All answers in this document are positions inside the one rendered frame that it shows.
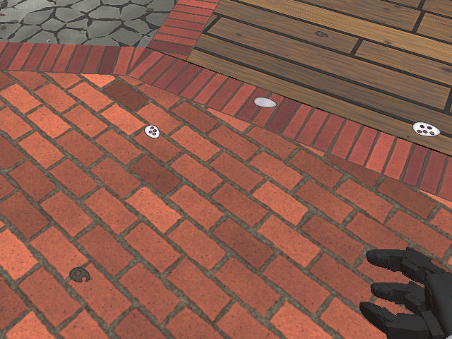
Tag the robot right hand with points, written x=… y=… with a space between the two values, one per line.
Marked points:
x=431 y=305

